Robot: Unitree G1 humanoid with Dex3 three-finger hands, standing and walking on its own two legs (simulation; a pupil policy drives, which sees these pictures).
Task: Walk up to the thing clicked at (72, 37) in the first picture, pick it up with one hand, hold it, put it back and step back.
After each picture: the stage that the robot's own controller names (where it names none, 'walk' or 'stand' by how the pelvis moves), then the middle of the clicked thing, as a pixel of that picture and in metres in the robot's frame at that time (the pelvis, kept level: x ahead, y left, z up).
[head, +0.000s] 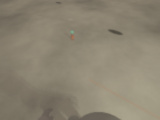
stand; (72, 35) +1.89 +0.53 -0.66
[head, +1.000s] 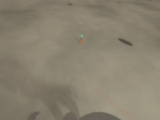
walk; (81, 39) +1.81 +0.22 -0.63
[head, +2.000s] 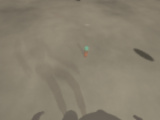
walk; (85, 52) +1.22 +0.09 -0.64
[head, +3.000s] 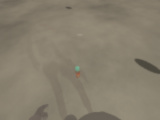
walk; (77, 72) +0.78 +0.20 -0.63
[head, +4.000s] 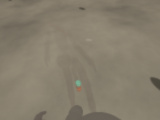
walk; (78, 86) +0.53 +0.20 -0.64
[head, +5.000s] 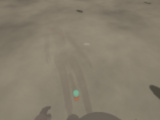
stand; (76, 96) +0.41 +0.17 -0.64
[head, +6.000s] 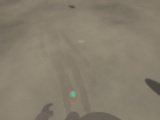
stand; (73, 96) +0.36 +0.20 -0.64
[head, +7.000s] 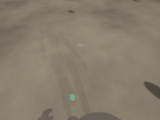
stand; (73, 100) +0.35 +0.21 -0.66
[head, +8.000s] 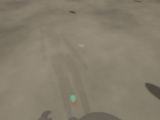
stand; (73, 100) +0.35 +0.20 -0.66
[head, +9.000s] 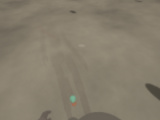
stand; (73, 101) +0.34 +0.20 -0.66
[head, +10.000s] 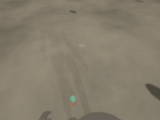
stand; (73, 101) +0.34 +0.20 -0.66
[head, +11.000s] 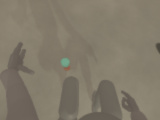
go down; (66, 65) +0.42 +0.21 -0.33
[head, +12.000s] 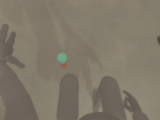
go down; (63, 61) +0.43 +0.22 -0.27
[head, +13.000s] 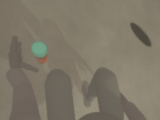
close in; (41, 55) +0.42 +0.26 -0.17
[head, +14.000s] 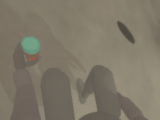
close; (32, 52) +0.42 +0.27 -0.16
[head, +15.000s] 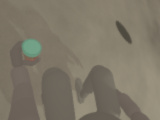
lift; (31, 53) +0.40 +0.27 -0.16
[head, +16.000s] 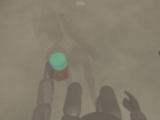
lift; (61, 69) +0.33 +0.20 +0.03
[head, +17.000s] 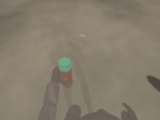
hold; (66, 74) +0.32 +0.17 +0.04
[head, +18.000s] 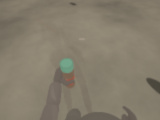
hold; (68, 75) +0.31 +0.16 +0.04
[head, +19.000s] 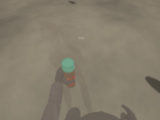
crouch; (69, 75) +0.32 +0.15 +0.03
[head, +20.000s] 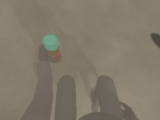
crouch; (54, 51) +0.46 +0.22 -0.05
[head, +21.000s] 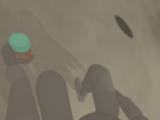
lower; (23, 51) +0.43 +0.28 -0.16
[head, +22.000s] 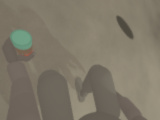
lower; (24, 48) +0.43 +0.29 -0.16
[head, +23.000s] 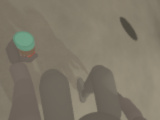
lower; (27, 50) +0.42 +0.29 -0.16
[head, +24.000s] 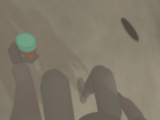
lower; (29, 51) +0.42 +0.29 -0.16
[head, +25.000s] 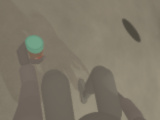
loosen; (35, 52) +0.42 +0.26 -0.16
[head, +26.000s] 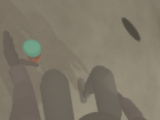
withdraw; (34, 53) +0.42 +0.27 -0.17
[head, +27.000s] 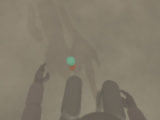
walk; (71, 64) +0.44 +0.20 -0.32
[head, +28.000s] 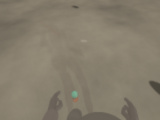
stand; (74, 96) +0.37 +0.17 -0.59
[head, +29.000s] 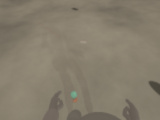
stand; (74, 97) +0.37 +0.18 -0.60
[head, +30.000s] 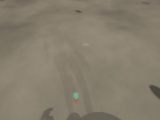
stand; (76, 98) +0.38 +0.17 -0.64
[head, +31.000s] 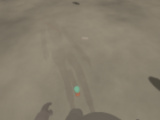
walk; (77, 91) +0.41 +0.16 -0.64
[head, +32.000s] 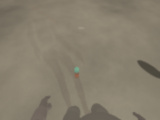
walk; (76, 73) +0.64 +0.17 -0.64
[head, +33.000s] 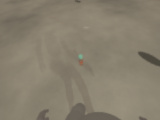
stand; (80, 60) +0.97 +0.25 -0.63
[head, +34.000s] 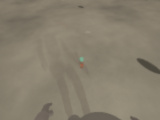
stand; (81, 63) +1.00 +0.19 -0.65
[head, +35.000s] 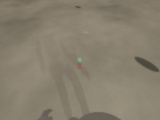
stand; (79, 63) +0.99 +0.22 -0.66
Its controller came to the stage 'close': yes
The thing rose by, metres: 0.69
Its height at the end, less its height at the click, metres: +0.00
